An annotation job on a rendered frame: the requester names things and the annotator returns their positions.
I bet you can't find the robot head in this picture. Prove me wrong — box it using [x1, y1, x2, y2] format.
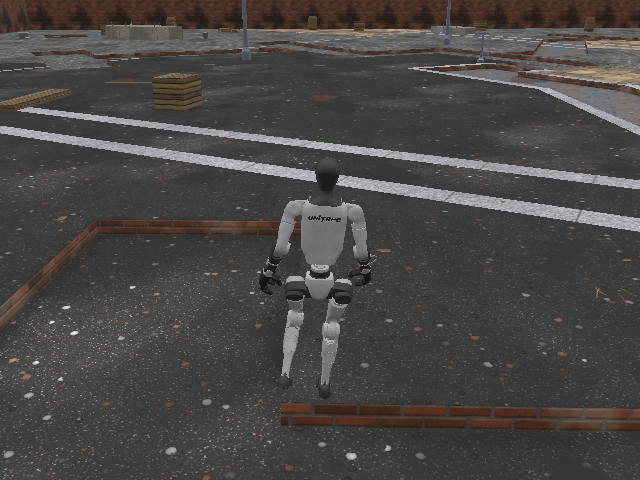
[308, 158, 343, 207]

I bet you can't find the robot left hand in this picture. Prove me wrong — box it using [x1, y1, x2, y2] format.
[259, 270, 282, 295]

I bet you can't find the robot left upper arm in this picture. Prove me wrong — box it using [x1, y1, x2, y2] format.
[274, 200, 305, 255]

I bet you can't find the left robot shin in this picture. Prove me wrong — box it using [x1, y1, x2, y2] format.
[281, 310, 300, 378]

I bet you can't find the robot right hand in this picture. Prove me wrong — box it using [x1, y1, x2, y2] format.
[348, 269, 372, 286]

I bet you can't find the left robot forearm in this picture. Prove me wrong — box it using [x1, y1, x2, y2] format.
[263, 239, 284, 277]

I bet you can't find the robot right upper arm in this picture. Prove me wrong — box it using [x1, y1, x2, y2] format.
[346, 203, 368, 258]

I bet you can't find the right robot forearm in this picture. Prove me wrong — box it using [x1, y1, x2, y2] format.
[357, 243, 371, 274]

